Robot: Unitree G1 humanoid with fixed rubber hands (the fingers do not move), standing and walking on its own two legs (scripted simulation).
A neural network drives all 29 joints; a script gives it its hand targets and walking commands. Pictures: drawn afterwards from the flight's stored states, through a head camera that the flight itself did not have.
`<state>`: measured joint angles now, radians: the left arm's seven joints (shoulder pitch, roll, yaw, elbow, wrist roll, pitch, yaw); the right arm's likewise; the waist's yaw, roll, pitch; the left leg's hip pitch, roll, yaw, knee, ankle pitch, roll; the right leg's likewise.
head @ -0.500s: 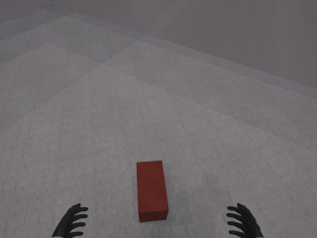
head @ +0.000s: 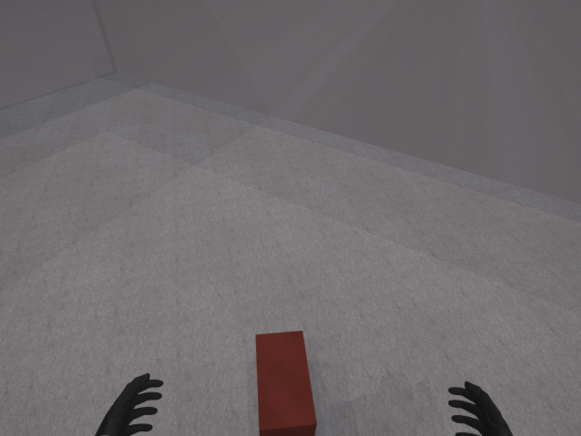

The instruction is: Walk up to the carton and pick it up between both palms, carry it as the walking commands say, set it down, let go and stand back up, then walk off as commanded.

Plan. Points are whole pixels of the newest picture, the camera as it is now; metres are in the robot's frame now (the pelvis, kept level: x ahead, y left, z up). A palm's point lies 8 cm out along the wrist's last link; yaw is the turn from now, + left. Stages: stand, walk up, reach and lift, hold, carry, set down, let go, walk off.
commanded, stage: stand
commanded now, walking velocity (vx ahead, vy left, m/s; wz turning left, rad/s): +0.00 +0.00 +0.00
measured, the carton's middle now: (282, 389) +0.49 +0.01 -0.67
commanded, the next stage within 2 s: walk off in 1.56 s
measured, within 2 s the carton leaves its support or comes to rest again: neither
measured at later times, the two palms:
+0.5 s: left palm out of the picture +0.14 +0.25 -0.06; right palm out of the picture +0.14 -0.28 -0.06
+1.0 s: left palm out of the picture +0.11 +0.24 -0.07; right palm out of the picture +0.11 -0.29 -0.06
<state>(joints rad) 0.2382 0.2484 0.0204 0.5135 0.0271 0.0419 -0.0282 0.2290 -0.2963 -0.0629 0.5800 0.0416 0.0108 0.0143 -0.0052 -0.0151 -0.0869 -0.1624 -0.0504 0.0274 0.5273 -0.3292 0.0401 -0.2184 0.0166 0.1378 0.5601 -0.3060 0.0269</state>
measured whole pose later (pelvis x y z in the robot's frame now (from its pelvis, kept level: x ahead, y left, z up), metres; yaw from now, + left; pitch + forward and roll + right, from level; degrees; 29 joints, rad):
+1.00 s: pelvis -0.03 -0.01 +0.00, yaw +0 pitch -4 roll +1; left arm 0.27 0.25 0.04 0.61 0.03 0.01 -0.02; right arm 0.23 -0.31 -0.06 0.69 0.04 -0.05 -0.01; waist -0.01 -0.01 -0.06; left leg -0.16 -0.05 0.03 0.51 -0.28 0.04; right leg -0.22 0.02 0.14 0.56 -0.27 0.03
